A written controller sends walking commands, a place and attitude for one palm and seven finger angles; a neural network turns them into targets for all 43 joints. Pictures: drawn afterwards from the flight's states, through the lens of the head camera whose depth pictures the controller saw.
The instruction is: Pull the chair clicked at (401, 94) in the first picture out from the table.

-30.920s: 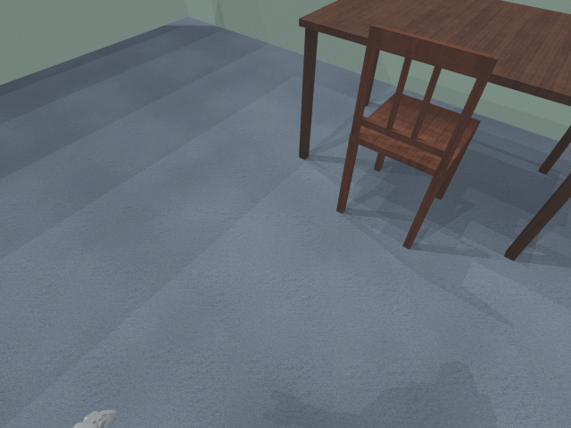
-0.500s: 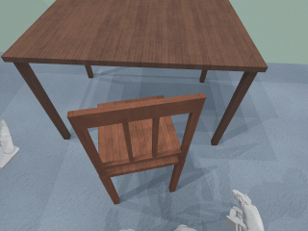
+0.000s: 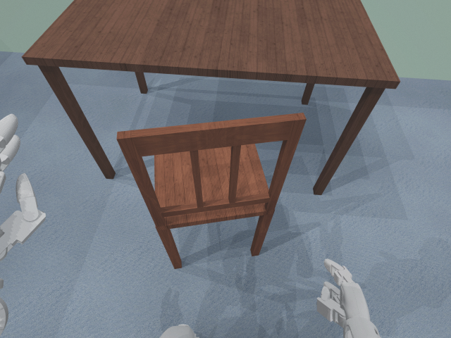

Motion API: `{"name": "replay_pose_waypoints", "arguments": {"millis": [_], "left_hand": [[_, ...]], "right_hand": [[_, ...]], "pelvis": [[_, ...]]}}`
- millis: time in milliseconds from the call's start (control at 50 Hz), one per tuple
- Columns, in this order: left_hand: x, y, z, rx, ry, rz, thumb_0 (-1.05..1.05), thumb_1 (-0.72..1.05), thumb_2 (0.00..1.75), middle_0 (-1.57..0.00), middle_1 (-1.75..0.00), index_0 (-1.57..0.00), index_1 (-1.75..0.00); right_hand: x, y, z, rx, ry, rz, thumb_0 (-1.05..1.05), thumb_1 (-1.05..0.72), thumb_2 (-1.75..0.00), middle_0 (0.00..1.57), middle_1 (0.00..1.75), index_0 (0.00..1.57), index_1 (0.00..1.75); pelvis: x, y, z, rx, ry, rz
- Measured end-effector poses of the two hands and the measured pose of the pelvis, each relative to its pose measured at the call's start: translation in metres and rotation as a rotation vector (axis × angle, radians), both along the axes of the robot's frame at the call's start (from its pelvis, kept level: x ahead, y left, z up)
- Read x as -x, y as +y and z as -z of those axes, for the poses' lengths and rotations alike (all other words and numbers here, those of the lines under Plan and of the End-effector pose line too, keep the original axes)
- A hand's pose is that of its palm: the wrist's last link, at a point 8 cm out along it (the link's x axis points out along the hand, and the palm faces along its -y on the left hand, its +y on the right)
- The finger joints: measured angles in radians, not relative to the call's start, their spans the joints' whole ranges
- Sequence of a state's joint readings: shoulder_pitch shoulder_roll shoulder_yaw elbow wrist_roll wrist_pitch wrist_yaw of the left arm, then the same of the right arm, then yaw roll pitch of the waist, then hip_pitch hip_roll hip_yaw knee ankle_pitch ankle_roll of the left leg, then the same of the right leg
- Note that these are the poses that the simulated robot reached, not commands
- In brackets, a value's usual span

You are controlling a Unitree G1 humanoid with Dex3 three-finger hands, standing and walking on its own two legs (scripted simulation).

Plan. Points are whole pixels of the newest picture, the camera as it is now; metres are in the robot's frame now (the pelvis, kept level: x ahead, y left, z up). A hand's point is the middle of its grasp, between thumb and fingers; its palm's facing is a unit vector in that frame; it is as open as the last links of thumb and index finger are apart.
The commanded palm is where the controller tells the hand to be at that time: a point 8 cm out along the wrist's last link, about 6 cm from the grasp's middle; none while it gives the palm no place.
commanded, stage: step back with the hand held close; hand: left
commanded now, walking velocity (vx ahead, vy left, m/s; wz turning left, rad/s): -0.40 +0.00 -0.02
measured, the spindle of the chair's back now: (197, 180) +0.47 +0.11 -0.11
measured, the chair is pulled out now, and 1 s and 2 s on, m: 0.18 0.18 0.18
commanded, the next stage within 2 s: stop stepping back and stand still in 0.14 s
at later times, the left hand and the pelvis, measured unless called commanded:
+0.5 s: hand out of the picture +0.09 +0.24 +0.16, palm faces +0.39 -0.81 -0.44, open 7.4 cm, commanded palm +0.03 +0.29 +0.18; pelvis -0.11 -0.01 +0.00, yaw -1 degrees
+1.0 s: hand out of the picture +0.05 +0.26 +0.15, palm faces +0.40 -0.82 -0.41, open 7.5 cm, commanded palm +0.00 +0.30 +0.18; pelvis -0.14 +0.01 +0.00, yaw -1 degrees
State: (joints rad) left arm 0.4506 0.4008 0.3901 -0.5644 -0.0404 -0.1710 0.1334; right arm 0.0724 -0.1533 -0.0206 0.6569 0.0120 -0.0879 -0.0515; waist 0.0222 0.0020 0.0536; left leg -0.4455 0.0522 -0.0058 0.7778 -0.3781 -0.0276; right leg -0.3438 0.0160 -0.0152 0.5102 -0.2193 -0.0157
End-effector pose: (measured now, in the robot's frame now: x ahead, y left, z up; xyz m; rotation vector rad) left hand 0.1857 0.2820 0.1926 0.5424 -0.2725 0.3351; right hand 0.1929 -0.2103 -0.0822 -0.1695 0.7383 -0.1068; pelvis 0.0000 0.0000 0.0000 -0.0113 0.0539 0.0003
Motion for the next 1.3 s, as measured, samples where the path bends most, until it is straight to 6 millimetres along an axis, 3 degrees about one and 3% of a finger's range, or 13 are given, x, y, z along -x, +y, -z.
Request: {"name": "replay_pose_waypoints", "arguments": {"millis": [140,280,380,480,660,760,880,980,1080,1120,1180,1240,1300], "left_hand": [[0.036,0.007,0.019,-0.036,0.15,0.058,0.01,0.88,0.9,-0.22,-0.3,-0.21,-0.3],[0.086,0.022,0.011,-0.042,0.074,-0.017,0.02,0.88,0.9,-0.22,-0.3,-0.22,-0.3],[0.115,0.006,0.002,-0.045,0.02,-0.053,0.02,0.88,0.9,-0.21,-0.3,-0.21,-0.3],[0.129,-0.006,0.008,0.022,0.028,-0.029,0.01,0.88,0.9,-0.21,-0.3,-0.21,-0.3],[0.155,0.006,0.016,0.0,0.044,-0.018,0.02,0.88,0.9,-0.22,-0.3,-0.21,-0.3],[0.169,0.004,0.003,-0.048,-0.016,-0.042,0.02,0.88,0.9,-0.22,-0.3,-0.21,-0.3],[0.176,0.012,0.021,0.068,0.025,-0.071,0.01,0.88,0.9,-0.21,-0.3,-0.21,-0.3],[0.174,0.018,0.032,0.086,0.047,-0.054,0.02,0.88,0.9,-0.21,-0.3,-0.21,-0.3],[0.163,0.023,0.018,0.003,0.023,-0.041,0.02,0.88,0.9,-0.22,-0.3,-0.21,-0.3],[0.147,0.03,0.052,0.041,0.152,-0.061,0.01,0.89,0.9,-0.21,-0.3,-0.21,-0.3],[0.138,0.031,0.143,0.222,0.505,-0.118,0.0,0.89,0.9,-0.2,-0.3,-0.2,-0.3],[0.159,0.007,0.236,0.382,0.873,-0.134,0.01,0.9,0.9,-0.2,-0.3,-0.19,-0.3],[0.203,-0.031,0.303,0.514,1.181,-0.11,0.01,0.9,0.9,-0.2,-0.3,-0.19,-0.3]], "right_hand": [[0.041,-0.023,-0.019,0.085,0.005,0.096,0.01,-0.9,-0.9,0.21,0.3,0.2,0.3],[0.098,-0.028,-0.011,0.108,0.041,0.105,0.01,-0.9,-0.9,0.2,0.3,0.2,0.3],[0.134,-0.029,0.003,0.037,0.013,0.08,0.01,-0.9,-0.9,0.21,0.3,0.2,0.3],[0.172,-0.036,0.009,0.032,0.055,0.095,0.01,-0.9,-0.9,0.21,0.3,0.2,0.3],[0.223,-0.052,-0.008,0.103,0.018,0.161,0.01,-0.9,-0.9,0.21,0.3,0.2,0.3],[0.227,-0.052,0.002,0.076,0.014,0.119,0.01,-0.9,-0.9,0.21,0.3,0.2,0.3],[0.224,-0.047,-0.001,0.079,0.067,0.092,0.01,-0.9,-0.9,0.21,0.3,0.2,0.3],[0.21,-0.038,-0.012,0.127,0.003,0.083,0.01,-0.9,-0.9,0.21,0.3,0.2,0.3],[0.19,-0.019,-0.012,0.082,-0.044,0.039,0.01,-0.9,-0.9,0.21,0.3,0.2,0.3],[0.183,-0.014,0.003,0.049,-0.007,-0.001,0.01,-0.9,-0.9,0.21,0.3,0.2,0.3],[0.183,-0.007,0.026,0.0,0.077,-0.007,0.01,-0.9,-0.9,0.21,0.3,0.2,0.3],[0.199,0.001,0.039,-0.017,0.178,0.0,0.01,-0.9,-0.9,0.21,0.3,0.2,0.3],[0.226,0.005,0.043,-0.006,0.296,0.019,0.0,-0.9,-0.9,0.21,0.3,0.2,0.3]], "pelvis": [[0.031,0.008,-0.001,-0.02,0.023,0.002],[0.068,0.003,0.001,-0.007,-0.017,0.019],[0.089,-0.007,0.009,-0.004,-0.054,0.046],[0.111,-0.009,0.004,-0.005,-0.078,0.023],[0.134,-0.006,0.003,-0.008,-0.094,0.037],[0.138,-0.012,0.007,-0.009,-0.092,0.024],[0.145,-0.007,0.0,-0.002,-0.095,0.009],[0.142,0.004,0.004,0.003,-0.094,0.007],[0.136,0.008,0.002,-0.018,-0.091,0.008],[0.135,0.012,0.006,-0.018,-0.074,-0.009],[0.133,0.018,0.009,-0.008,-0.055,-0.024],[0.13,0.021,0.01,-0.01,-0.054,-0.028],[0.127,0.021,0.008,-0.015,-0.059,-0.017]]}}
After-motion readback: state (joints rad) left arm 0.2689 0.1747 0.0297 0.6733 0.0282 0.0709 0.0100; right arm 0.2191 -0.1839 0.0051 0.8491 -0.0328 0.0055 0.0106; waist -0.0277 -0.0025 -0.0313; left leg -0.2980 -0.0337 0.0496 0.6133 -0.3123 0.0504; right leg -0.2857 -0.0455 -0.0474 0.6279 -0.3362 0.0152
